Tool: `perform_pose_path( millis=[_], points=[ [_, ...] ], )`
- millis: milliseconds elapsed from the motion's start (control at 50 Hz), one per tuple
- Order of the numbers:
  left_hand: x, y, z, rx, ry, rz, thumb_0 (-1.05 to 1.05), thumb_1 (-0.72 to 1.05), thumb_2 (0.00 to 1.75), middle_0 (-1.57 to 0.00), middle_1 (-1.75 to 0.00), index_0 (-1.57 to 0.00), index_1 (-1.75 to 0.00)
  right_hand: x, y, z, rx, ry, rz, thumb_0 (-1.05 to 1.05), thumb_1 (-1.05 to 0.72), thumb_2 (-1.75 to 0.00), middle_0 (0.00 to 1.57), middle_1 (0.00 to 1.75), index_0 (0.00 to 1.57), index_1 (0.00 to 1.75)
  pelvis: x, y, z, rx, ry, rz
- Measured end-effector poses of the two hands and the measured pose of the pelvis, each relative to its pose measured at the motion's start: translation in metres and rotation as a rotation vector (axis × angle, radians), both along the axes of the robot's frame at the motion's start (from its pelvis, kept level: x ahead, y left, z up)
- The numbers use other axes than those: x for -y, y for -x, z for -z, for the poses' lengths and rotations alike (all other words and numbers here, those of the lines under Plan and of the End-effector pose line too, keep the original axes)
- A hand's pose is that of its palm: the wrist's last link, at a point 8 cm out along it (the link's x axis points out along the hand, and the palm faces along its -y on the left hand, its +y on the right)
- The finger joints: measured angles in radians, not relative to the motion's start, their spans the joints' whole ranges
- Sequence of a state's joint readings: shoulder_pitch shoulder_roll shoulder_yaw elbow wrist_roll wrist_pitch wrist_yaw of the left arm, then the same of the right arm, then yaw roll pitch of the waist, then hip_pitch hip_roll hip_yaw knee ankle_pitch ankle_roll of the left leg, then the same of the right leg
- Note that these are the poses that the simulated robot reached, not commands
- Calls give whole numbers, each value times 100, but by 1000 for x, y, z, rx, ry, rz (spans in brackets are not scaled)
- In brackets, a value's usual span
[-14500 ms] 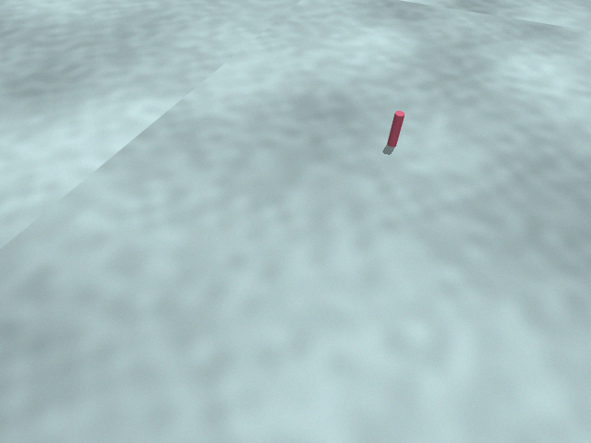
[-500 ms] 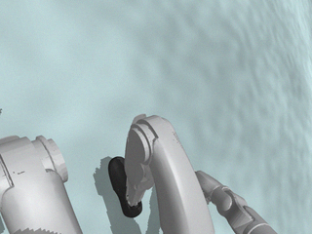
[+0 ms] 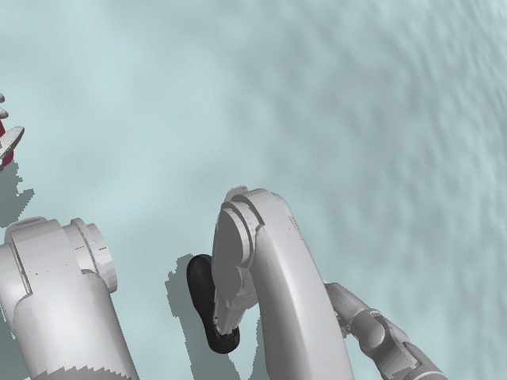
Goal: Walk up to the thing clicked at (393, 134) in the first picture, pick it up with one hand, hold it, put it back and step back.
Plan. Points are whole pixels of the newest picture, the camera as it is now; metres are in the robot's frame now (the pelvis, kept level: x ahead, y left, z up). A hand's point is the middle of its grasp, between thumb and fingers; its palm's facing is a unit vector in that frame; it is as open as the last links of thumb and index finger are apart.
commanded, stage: settle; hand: left
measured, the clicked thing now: out of the picture +0.45 +0.26 -0.17
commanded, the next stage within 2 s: lift in 1.44 s
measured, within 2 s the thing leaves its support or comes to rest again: neither
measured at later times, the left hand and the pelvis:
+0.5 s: hand out of the picture +0.43 +0.27 -0.04, palm faces +0.12 -0.99 -0.06, open 7.3 cm; pelvis +0.01 -0.01 +0.03, yaw +5 degrees
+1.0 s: hand out of the picture +0.43 +0.27 +0.01, palm faces +0.16 -0.99 -0.04, open 7.4 cm; pelvis +0.02 -0.02 +0.06, yaw +8 degrees
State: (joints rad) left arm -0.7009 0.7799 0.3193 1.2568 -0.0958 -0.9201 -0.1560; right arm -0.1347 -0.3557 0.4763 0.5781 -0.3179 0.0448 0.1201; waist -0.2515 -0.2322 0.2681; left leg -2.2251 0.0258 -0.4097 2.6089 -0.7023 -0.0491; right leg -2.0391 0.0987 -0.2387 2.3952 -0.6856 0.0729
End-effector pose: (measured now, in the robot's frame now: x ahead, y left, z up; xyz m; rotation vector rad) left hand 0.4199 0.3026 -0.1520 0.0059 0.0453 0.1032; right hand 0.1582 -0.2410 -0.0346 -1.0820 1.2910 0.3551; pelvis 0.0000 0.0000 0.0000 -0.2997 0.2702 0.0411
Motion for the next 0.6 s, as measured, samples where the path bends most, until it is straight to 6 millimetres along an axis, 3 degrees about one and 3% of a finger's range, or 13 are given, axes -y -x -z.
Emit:
perform_pose_path(
  millis=[340, 600],
  points=[
    [-19, 14, -83, 20, -41, -22, -1, -8, 106, -83, -117, -87, -121, 0, -5, 10, 85, -147, 204, 0, -88, -90, 20, 30, 21, 30, 4, -6, -15, -118, -51, -31],
    [-16, 21, -129, -27, -46, -42, -1, -8, 108, -83, -118, -87, -122, 5, -22, 16, 139, -237, 334, 0, -88, -90, 20, 30, 21, 30, 11, -13, -34, -216, -99, -57]
  ],
)
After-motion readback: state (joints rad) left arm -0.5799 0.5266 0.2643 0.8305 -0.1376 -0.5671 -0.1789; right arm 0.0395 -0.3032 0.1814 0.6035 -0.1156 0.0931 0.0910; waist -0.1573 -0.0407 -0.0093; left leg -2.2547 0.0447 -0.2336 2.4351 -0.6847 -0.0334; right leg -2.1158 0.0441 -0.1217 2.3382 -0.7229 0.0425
